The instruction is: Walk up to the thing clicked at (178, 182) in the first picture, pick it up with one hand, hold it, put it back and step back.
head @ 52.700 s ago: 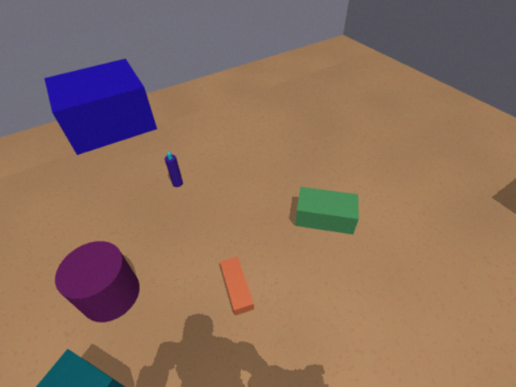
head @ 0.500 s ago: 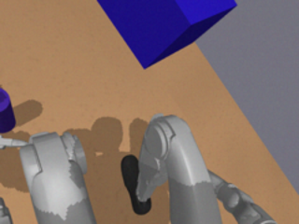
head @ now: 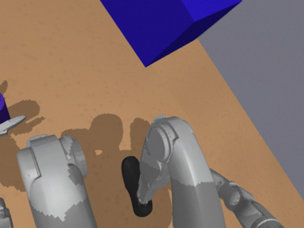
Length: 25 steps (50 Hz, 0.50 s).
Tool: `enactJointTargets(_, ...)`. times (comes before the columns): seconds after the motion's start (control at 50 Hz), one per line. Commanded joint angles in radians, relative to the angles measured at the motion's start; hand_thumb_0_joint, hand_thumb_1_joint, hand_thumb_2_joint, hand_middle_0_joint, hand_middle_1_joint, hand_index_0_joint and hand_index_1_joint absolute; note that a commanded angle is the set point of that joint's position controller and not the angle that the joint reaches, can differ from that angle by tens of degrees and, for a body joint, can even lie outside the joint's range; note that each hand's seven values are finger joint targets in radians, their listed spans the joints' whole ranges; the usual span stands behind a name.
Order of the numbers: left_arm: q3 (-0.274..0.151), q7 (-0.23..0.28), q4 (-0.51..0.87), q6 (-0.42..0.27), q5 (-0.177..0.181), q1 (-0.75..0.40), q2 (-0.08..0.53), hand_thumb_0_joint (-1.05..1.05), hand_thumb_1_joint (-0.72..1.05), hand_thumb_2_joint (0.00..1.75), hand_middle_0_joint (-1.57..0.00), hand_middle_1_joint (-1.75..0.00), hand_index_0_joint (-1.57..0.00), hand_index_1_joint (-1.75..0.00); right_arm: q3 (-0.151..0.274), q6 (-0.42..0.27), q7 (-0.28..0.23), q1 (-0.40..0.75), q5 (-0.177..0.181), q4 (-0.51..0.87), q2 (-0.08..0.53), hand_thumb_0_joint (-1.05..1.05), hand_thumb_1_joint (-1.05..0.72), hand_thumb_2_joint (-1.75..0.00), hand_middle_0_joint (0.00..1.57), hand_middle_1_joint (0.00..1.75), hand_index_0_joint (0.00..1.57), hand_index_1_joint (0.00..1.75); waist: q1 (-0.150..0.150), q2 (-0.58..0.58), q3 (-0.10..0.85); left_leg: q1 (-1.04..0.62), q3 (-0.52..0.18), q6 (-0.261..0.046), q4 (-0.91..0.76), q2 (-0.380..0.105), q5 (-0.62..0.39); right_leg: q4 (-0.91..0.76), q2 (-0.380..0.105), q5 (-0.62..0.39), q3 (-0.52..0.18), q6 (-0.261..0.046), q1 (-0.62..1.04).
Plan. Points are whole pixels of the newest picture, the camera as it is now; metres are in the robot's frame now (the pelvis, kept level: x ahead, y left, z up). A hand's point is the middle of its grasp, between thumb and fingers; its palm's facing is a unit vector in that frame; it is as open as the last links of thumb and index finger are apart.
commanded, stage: close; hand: left
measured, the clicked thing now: out of the picture +0.40 +0.27 -0.17
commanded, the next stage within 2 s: settle in 0.32 s
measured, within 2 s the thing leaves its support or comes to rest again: leaves its support in 0.76 s
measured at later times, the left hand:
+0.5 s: hand out of the picture +0.41 +0.27 -0.16, palm faces +0.29 -0.96 +0.00, open 8.3 cm
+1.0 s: hand out of the picture +0.38 +0.29 -0.09, palm faces +0.31 -0.95 -0.05, open 8.3 cm
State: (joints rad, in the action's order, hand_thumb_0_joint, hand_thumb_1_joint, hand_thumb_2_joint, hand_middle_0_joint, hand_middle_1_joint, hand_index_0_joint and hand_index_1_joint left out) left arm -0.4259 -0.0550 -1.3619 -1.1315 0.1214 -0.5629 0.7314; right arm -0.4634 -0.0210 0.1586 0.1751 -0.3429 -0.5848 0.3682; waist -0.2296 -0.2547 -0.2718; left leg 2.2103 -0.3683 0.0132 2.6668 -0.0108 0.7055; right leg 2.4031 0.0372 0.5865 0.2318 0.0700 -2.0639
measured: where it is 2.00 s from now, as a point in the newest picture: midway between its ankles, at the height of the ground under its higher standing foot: (103, 215)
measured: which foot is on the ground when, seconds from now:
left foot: down 0.00-1.00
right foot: down 0.00-1.00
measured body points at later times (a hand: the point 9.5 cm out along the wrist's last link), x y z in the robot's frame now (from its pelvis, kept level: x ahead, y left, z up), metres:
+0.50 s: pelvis +0.00 +0.00 +0.00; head +0.21 +0.19 +0.35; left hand +0.39 +0.32 -0.16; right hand +0.17 -0.24 -0.03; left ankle +0.08 +0.12 -0.25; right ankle +0.15 -0.13 -0.25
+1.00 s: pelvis +0.00 -0.01 +0.03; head +0.20 +0.16 +0.39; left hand +0.36 +0.34 -0.09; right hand +0.21 -0.24 -0.03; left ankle +0.08 +0.12 -0.25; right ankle +0.15 -0.13 -0.25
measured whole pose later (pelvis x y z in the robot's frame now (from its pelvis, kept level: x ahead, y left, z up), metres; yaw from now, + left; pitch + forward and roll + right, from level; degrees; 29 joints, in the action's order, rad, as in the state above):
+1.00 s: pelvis +0.00 -0.01 +0.03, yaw +3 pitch +19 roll -14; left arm -0.35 -0.01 -0.92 -0.82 0.08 -0.44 0.58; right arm -0.28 0.01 0.15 0.08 -0.25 -0.60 0.33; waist -0.16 -0.16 -0.14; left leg 2.22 -0.29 0.01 2.55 -0.01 0.69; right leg 2.35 0.00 0.61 0.18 0.05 -2.09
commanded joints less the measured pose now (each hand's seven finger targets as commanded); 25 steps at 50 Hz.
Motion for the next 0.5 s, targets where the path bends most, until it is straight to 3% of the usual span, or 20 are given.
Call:
enactJointTargets(0.0, -0.002, -0.001, 0.154, -0.065, -0.008, -0.195, 0.133, 0.00, 0.37, 0.61, -0.55, -0.52, -0.53, -0.53, 0.121, 0.005, -0.019, -0.033, 0.001, 0.025, 0.351, 0.00, -0.86, -0.89, 0.20, 0.30, 0.20, 0.30, -0.088, 0.522, 0.561, -0.374, 0.101, 0.018, -0.366, -0.047, -0.084, -0.158, 0.047, -0.133, 0.109, -0.077, 0.256)
enactJointTargets(0.04, 0.014, 0.002, 0.144, -0.056, -0.010, -0.200, 0.121, 0.00, 0.41, 0.65, -0.58, -0.56, -0.56, -0.57, 0.122, 0.008, -0.018, -0.031, 0.003, 0.025, 0.349, 0.00, -0.86, -0.89, 0.20, 0.30, 0.20, 0.30, -0.092, 0.514, 0.554, -0.359, 0.106, 0.016, -0.363, -0.045, -0.080, -0.162, 0.049, -0.132, 0.107, -0.078, 0.253)
enactJointTargets(0.16, -0.012, 0.031, 0.154, -0.052, -0.018, -0.243, 0.160, 0.00, 0.57, 0.81, -0.78, -0.75, -0.76, -0.76, 0.117, 0.015, -0.019, -0.042, 0.004, 0.027, 0.345, 0.00, -0.85, -0.89, 0.20, 0.30, 0.20, 0.30, -0.095, 0.511, 0.546, -0.345, 0.104, 0.012, -0.366, -0.046, -0.059, -0.172, 0.048, -0.117, 0.107, -0.078, 0.255)
enactJointTargets(0.2, 0.008, 0.032, 0.157, -0.053, -0.023, -0.233, 0.128, 0.00, 0.54, 0.90, -0.89, -0.88, -0.87, -0.89, 0.121, 0.018, -0.018, -0.043, 0.001, 0.023, 0.343, 0.00, -0.86, -0.89, 0.20, 0.30, 0.20, 0.30, -0.100, 0.515, 0.552, -0.362, 0.098, 0.016, -0.370, -0.048, -0.073, -0.165, 0.048, -0.128, 0.107, -0.079, 0.246)
enactJointTargets(0.24, 0.004, 0.036, 0.160, -0.057, -0.026, -0.271, 0.146, 0.00, 0.56, 0.97, -0.98, -0.97, -0.97, -0.98, 0.118, 0.017, -0.017, -0.039, 0.001, 0.027, 0.347, 0.00, -0.86, -0.89, 0.20, 0.30, 0.20, 0.30, -0.110, 0.528, 0.541, -0.358, 0.094, 0.015, -0.373, -0.048, -0.055, -0.165, 0.047, -0.114, 0.110, -0.078, 0.233)
enactJointTargets(0.3, 0.024, 0.032, 0.166, -0.057, -0.036, -0.249, 0.121, 0.00, 0.58, 1.06, -1.11, -1.10, -1.09, -1.11, 0.128, 0.017, -0.014, -0.036, 0.001, 0.027, 0.346, 0.00, -0.87, -0.90, 0.20, 0.30, 0.20, 0.30, -0.106, 0.523, 0.527, -0.354, 0.096, 0.015, -0.380, -0.048, -0.014, -0.171, 0.045, -0.084, 0.110, -0.077, 0.219)
enactJointTargets(0.38, 0.039, 0.032, 0.168, -0.052, -0.034, -0.233, 0.107, 0.00, 0.56, 1.15, -1.20, -1.22, -1.19, -1.23, 0.126, 0.014, -0.011, -0.051, 0.001, 0.021, 0.342, 0.00, -0.88, -0.90, 0.20, 0.30, 0.20, 0.30, -0.103, 0.532, 0.570, -0.372, 0.102, 0.017, -0.370, -0.044, -0.078, -0.168, 0.049, -0.133, 0.107, -0.078, 0.250)
enactJointTargets(0.44, 0.037, 0.041, 0.173, -0.049, -0.021, -0.225, 0.090, 0.00, 0.59, 1.27, -1.18, -1.28, -1.16, -1.31, 0.127, 0.015, -0.009, -0.049, 0.003, 0.021, 0.345, 0.00, -0.89, -0.90, 0.20, 0.30, 0.20, 0.30, -0.096, 0.523, 0.561, -0.374, 0.099, 0.019, -0.375, -0.044, -0.085, -0.169, 0.047, -0.137, 0.110, -0.078, 0.250)
enactJointTargets(0.48, 0.029, 0.040, 0.217, -0.047, -0.023, -0.246, 0.118, 0.00, 0.57, 1.31, -1.24, -1.34, -1.22, -1.37, 0.132, 0.015, -0.009, -0.056, 0.005, 0.015, 0.349, 0.00, -0.89, -0.90, 0.20, 0.30, 0.20, 0.30, -0.089, 0.561, 0.582, -0.399, 0.097, 0.022, -0.383, -0.046, -0.088, -0.163, 0.045, -0.140, 0.107, -0.080, 0.247)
